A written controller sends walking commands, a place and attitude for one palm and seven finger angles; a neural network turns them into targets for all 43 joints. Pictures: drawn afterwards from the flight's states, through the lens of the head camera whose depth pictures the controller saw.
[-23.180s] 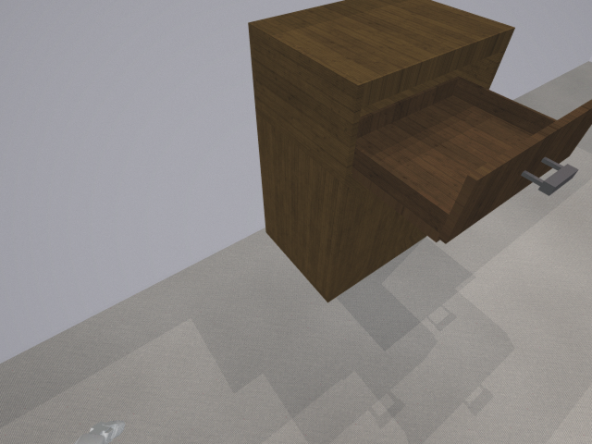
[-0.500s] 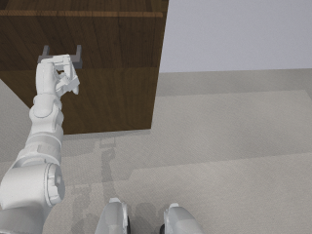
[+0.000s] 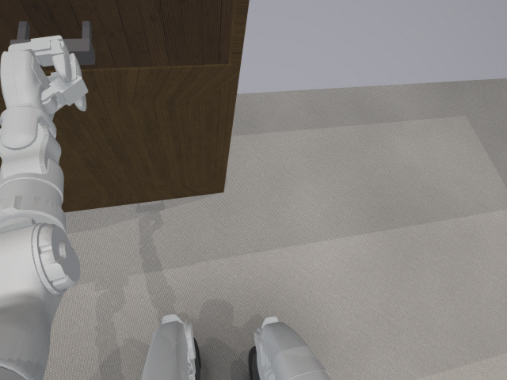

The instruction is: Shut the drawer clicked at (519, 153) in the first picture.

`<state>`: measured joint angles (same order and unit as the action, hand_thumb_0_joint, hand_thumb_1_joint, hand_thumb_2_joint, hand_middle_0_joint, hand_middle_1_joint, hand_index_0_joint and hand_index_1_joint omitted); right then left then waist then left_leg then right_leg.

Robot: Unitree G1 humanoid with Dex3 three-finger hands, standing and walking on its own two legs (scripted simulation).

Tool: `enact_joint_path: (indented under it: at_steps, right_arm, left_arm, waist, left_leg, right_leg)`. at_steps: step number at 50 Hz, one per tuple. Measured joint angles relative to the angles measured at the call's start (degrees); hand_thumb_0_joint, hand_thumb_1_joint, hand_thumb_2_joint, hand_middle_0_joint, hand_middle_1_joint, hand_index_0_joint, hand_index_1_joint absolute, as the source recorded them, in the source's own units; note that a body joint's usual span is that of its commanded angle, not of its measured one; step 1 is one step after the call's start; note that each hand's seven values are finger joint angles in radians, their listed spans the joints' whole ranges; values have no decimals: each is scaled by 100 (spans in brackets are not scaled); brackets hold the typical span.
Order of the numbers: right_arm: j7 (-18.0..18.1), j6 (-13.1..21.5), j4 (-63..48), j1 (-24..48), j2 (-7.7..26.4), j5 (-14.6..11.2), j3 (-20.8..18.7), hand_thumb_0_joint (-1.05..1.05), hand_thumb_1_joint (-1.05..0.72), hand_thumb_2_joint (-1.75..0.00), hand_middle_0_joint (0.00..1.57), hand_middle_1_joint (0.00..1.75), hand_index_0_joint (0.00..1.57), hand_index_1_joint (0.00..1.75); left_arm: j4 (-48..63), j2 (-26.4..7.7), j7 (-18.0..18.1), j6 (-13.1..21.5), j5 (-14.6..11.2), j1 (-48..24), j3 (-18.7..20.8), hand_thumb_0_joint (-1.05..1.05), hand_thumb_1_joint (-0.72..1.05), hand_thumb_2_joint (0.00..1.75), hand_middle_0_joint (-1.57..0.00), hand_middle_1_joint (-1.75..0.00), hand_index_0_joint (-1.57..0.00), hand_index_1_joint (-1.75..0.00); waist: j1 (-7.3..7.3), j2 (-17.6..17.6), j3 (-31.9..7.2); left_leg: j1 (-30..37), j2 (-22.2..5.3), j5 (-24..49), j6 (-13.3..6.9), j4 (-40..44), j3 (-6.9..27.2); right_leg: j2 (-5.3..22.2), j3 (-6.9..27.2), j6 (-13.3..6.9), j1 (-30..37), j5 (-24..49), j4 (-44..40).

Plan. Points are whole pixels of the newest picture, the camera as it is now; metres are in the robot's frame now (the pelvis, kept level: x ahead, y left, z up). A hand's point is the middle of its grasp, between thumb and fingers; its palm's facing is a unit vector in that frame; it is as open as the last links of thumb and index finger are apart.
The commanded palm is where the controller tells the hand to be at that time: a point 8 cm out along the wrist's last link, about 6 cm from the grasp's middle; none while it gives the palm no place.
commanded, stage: push the drawer shut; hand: left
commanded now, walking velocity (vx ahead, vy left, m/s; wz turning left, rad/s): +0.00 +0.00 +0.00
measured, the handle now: (55, 40) +0.62 +0.24 +0.07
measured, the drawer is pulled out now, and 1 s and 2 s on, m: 0.00 0.00 0.00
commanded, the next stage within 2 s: pull the fist back off the drawer in 0.44 s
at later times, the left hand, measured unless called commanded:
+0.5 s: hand (69, 76) +0.55 +0.21 +0.08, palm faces +0.11 -0.99 -0.03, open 3.3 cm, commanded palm +0.58 +0.21 +0.07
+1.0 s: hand (73, 78) +0.54 +0.20 +0.07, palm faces +0.10 -0.99 -0.03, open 3.2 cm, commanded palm +0.53 +0.21 +0.07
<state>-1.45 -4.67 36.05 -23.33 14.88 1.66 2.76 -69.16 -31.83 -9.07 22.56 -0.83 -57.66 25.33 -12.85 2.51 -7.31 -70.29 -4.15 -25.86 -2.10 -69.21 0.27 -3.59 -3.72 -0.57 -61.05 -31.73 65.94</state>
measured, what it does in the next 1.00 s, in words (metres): stands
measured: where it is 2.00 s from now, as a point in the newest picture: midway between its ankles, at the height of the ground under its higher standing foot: outside the picture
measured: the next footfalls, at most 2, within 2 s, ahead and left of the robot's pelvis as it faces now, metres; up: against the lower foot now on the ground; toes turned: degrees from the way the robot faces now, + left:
none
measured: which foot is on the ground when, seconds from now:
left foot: down 0.00-1.00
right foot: down 0.00-1.00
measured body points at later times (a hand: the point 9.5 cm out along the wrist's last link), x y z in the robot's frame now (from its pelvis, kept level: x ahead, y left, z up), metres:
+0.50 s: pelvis -0.03 +0.01 -0.02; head +0.14 +0.06 +0.40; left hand +0.54 +0.26 +0.08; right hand -0.05 -0.25 -0.11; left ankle +0.05 +0.10 -0.63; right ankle -0.01 -0.12 -0.63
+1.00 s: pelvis -0.04 +0.01 -0.02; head +0.13 +0.05 +0.39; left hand +0.53 +0.26 +0.08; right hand -0.08 -0.25 -0.11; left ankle +0.05 +0.10 -0.63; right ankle -0.01 -0.12 -0.63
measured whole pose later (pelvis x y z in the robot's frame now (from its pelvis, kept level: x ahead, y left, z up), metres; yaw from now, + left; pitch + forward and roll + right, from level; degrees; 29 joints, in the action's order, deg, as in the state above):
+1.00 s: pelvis -0.04 +0.01 -0.02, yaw +0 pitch +28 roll -8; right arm -1.2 0.0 37.1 -24.9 15.2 3.0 5.1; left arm -73.4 -37.1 -6.1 16.8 1.7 -69.7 20.8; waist -15.2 3.1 -6.1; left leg -79.1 -3.5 -22.6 -2.6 -72.8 2.6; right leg -3.3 -6.0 -0.3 -68.9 -29.3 69.5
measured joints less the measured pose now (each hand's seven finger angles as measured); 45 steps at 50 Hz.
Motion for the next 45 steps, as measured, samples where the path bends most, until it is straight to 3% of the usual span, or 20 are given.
enact_joint_path:
  at_steps: [11,25,34,45]
  right_arm:
    - [-24,2,45,61,-50,62,57,0,-90,-90,20,30,20,30]
    - [35,243,130,28,-8,145,206,0,-90,-90,20,30,20,30]
    - [120,465,171,-73,37,140,310,0,-90,-90,20,30,20,30]
    - [79,500,118,-170,52,134,304,0,-90,-90,20,30,20,30]
  left_arm:
    - [-268,-129,76,-111,146,-435,-159,-4,64,86,-140,-160,-140,-160]
    - [-695,-454,357,-303,326,-1207,-499,4,62,90,-140,-160,-140,-160]
    - [-810,-713,359,-469,358,-1463,-584,5,63,91,-140,-160,-140,-160]
    - [-734,-744,253,-585,358,-1445,-477,4,65,90,-140,-160,-140,-160]
  waist:
    - [-32,-7,19]
    - [-249,8,59]
    - [-376,21,88]
    - [-343,54,129]
  left_leg:
    - [-240,48,32,-31,-137,131]
    - [-741,100,227,-49,-354,283]
    - [-950,77,347,-53,-394,294]
    - [-963,51,347,-59,-414,267]
  right_leg:
    - [24,-131,28,-142,23,52]
    - [57,-290,28,-587,146,291]
    - [37,-299,24,-815,254,365]
    - [14,-264,28,-849,269,389]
